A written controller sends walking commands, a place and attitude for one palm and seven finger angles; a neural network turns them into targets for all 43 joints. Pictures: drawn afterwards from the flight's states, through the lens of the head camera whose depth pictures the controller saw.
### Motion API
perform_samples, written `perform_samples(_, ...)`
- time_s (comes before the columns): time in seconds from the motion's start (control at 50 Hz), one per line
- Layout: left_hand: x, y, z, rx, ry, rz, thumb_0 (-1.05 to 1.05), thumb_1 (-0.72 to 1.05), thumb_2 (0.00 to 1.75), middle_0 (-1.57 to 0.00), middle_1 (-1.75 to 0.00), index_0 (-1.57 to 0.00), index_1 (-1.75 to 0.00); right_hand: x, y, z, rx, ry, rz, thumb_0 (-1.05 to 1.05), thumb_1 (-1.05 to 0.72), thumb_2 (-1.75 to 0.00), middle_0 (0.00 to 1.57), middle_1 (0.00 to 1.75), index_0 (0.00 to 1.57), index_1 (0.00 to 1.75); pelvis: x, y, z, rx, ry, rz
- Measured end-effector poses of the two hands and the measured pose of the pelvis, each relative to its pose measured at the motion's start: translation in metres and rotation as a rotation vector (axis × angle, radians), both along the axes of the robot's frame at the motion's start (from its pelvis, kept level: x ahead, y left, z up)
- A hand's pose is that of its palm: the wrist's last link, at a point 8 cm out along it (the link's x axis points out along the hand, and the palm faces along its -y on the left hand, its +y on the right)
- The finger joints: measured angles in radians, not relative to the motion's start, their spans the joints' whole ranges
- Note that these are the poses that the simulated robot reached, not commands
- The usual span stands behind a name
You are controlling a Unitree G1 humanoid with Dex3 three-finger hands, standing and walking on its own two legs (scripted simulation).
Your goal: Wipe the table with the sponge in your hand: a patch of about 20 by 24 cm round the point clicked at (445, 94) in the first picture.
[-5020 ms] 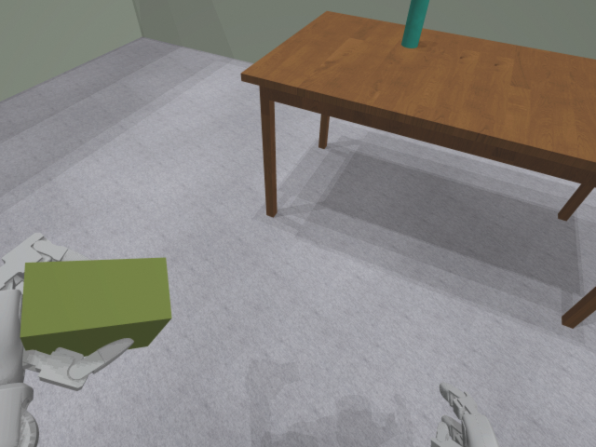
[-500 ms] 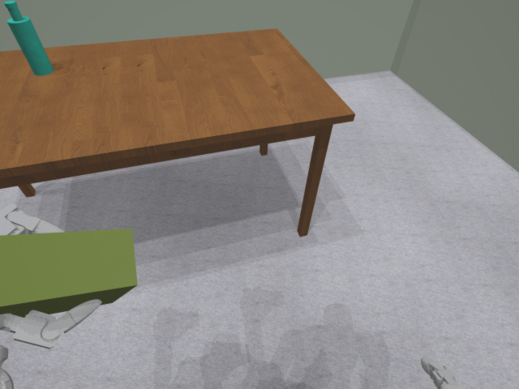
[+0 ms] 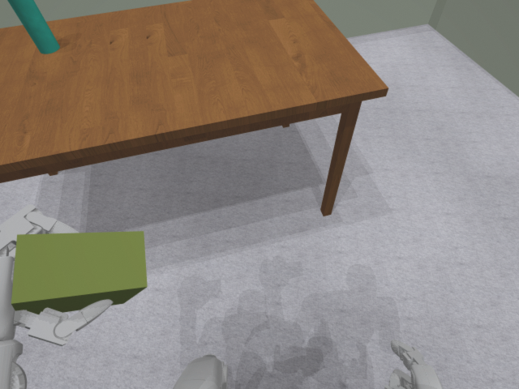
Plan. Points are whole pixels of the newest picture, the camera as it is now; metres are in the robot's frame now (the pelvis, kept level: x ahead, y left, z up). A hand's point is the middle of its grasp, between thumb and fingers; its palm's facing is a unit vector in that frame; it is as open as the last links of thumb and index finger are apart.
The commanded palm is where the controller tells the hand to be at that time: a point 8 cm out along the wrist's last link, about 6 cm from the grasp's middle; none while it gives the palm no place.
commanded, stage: take the last steps up to it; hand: left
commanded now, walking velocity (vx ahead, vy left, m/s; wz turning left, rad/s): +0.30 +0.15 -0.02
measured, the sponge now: (98, 274) +0.23 +0.20 +0.13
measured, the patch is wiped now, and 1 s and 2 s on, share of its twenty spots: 0.00 0.00 0.00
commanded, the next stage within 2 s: come to a stop and stand still in 1.44 s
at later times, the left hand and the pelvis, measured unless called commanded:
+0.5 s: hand (62, 171) +0.34 +0.27 +0.18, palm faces +0.35 -0.78 -0.52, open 10.2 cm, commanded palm +0.29 +0.32 +0.17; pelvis +0.12 +0.05 -0.02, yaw -2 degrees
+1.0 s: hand (51, 108) +0.46 +0.34 +0.18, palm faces +0.38 -0.79 -0.48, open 10.2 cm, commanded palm +0.41 +0.38 +0.17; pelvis +0.24 +0.11 -0.02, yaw -3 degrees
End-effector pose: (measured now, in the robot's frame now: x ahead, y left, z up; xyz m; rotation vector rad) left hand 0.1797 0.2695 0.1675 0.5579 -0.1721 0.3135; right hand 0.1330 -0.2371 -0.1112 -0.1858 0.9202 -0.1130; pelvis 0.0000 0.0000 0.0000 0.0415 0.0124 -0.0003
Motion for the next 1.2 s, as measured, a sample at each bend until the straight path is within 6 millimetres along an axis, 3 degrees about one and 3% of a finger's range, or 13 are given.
perform_samples(0.08, 0.022, 0.010, 0.013, 0.038, -0.045, -0.047, -0.01, -0.50, 0.99, -0.72, -1.35, -0.75, -1.34, 0.017, -0.010, 0.013, -0.084, -0.006, -0.018, 0.01, -0.91, -0.90, 0.21, 0.30, 0.20, 0.30, 0.017, 0.014, 0.001, 0.006, 0.010, -0.004)
perform_samples(0.16, 0.046, 0.031, 0.024, 0.072, -0.150, -0.087, -0.01, -0.50, 0.99, -0.72, -1.35, -0.74, -1.34, 0.044, -0.003, 0.019, -0.146, -0.069, -0.055, 0.01, -0.91, -0.90, 0.20, 0.30, 0.19, 0.30, 0.043, 0.040, -0.012, -0.018, 0.009, -0.021)
perform_samples(0.28, 0.087, 0.061, 0.017, 0.053, -0.184, -0.075, -0.01, -0.50, 0.99, -0.72, -1.35, -0.74, -1.34, 0.081, 0.043, 0.021, -0.059, -0.157, -0.110, 0.01, -0.91, -0.90, 0.20, 0.30, 0.19, 0.30, 0.069, 0.056, -0.015, -0.025, -0.004, -0.044)
perform_samples(0.38, 0.105, 0.055, 0.019, 0.015, -0.153, -0.081, -0.01, -0.50, 0.99, -0.72, -1.35, -0.74, -1.34, 0.102, 0.080, 0.016, 0.043, -0.167, -0.074, 0.01, -0.91, -0.90, 0.20, 0.30, 0.19, 0.30, 0.092, 0.059, -0.009, -0.031, 0.006, -0.055)
perform_samples(0.46, 0.116, 0.041, 0.027, 0.054, -0.139, -0.091, -0.01, -0.50, 0.99, -0.72, -1.35, -0.74, -1.34, 0.118, 0.093, 0.001, 0.096, -0.143, -0.036, 0.01, -0.90, -0.90, 0.21, 0.30, 0.20, 0.30, 0.113, 0.055, -0.011, -0.020, 0.000, -0.045)
perform_samples(0.58, 0.137, 0.043, 0.022, 0.091, -0.116, -0.011, -0.01, -0.50, 0.99, -0.72, -1.35, -0.74, -1.34, 0.146, 0.078, -0.026, 0.102, -0.064, 0.003, 0.01, -0.90, -0.90, 0.21, 0.30, 0.20, 0.30, 0.139, 0.045, -0.020, -0.017, -0.023, -0.012)
perform_samples(0.74, 0.170, 0.050, 0.005, 0.006, -0.006, 0.020, -0.01, -0.50, 0.99, -0.72, -1.35, -0.74, -1.34, 0.179, 0.037, 0.002, -0.011, -0.042, -0.012, 0.01, -0.91, -0.90, 0.21, 0.30, 0.20, 0.30, 0.168, 0.049, -0.001, 0.017, -0.002, 0.001)
perform_samples(0.86, 0.196, 0.055, 0.024, 0.055, -0.056, -0.073, -0.01, -0.50, 0.99, -0.72, -1.35, -0.74, -1.34, 0.205, 0.033, 0.021, -0.093, -0.062, -0.031, 0.01, -0.91, -0.90, 0.20, 0.30, 0.19, 0.30, 0.194, 0.067, 0.001, 0.018, 0.002, -0.010)
perform_samples(0.94, 0.217, 0.081, 0.034, 0.088, -0.145, -0.085, -0.01, -0.50, 0.99, -0.72, -1.35, -0.74, -1.34, 0.226, 0.052, 0.025, -0.116, -0.094, -0.059, 0.01, -0.91, -0.90, 0.20, 0.30, 0.19, 0.30, 0.219, 0.089, -0.006, 0.000, -0.002, -0.029)
perform_samples(1.0, 0.238, 0.106, 0.028, 0.081, -0.225, -0.077, -0.01, -0.50, 0.99, -0.72, -1.35, -0.74, -1.34, 0.244, 0.074, 0.020, -0.114, -0.140, -0.099, 0.01, -0.91, -0.90, 0.20, 0.30, 0.19, 0.30, 0.236, 0.107, -0.019, -0.010, -0.017, -0.044)
perform_samples(1.06, 0.260, 0.123, 0.017, 0.032, -0.231, -0.052, -0.01, -0.50, 0.99, -0.72, -1.35, -0.74, -1.34, 0.257, 0.104, 0.019, -0.060, -0.159, -0.099, 0.01, -0.91, -0.90, 0.20, 0.30, 0.19, 0.30, 0.244, 0.115, -0.019, -0.013, -0.025, -0.049)
perform_samples(1.12, 0.273, 0.127, 0.010, -0.014, -0.195, -0.052, -0.01, -0.50, 0.99, -0.72, -1.35, -0.74, -1.34, 0.265, 0.132, 0.021, 0.002, -0.171, -0.078, 0.01, -0.91, -0.90, 0.20, 0.30, 0.19, 0.30, 0.251, 0.119, -0.015, -0.025, -0.019, -0.056)
perform_samples(1.2, 0.275, 0.112, 0.019, -0.023, -0.185, -0.119, -0.01, -0.50, 0.99, -0.72, -1.35, -0.74, -1.34, 0.271, 0.157, 0.020, 0.054, -0.173, -0.043, 0.01, -0.91, -0.90, 0.21, 0.30, 0.20, 0.30, 0.259, 0.123, -0.010, -0.029, -0.012, -0.063)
